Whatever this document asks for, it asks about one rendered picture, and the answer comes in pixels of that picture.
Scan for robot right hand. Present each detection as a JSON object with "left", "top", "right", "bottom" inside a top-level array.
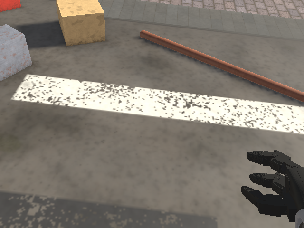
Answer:
[{"left": 240, "top": 149, "right": 304, "bottom": 222}]

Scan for robot right forearm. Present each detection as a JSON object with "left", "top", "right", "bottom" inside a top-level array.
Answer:
[{"left": 294, "top": 209, "right": 304, "bottom": 228}]

